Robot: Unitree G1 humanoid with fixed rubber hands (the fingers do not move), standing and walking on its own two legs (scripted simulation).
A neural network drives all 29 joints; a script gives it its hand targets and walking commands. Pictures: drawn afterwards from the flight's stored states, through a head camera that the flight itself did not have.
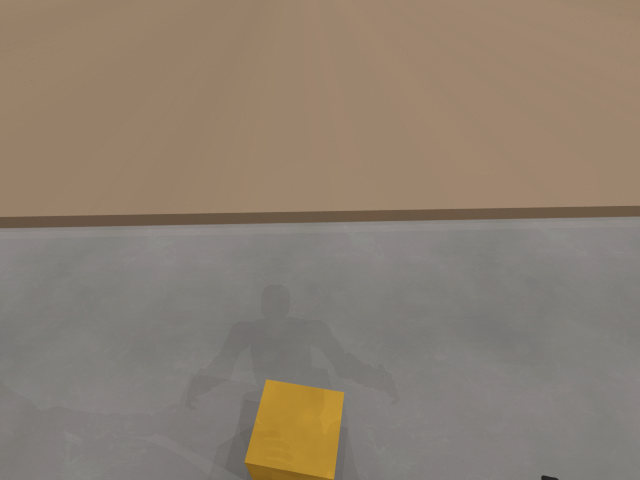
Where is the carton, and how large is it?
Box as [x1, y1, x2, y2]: [244, 379, 343, 479]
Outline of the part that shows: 266,379 244,462 252,478 333,479 343,392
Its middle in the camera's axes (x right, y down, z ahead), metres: -0.05 +0.55 +1.04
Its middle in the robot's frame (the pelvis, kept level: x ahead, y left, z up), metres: +0.38 +0.05 -0.66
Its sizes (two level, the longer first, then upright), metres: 0.210 0.200 0.250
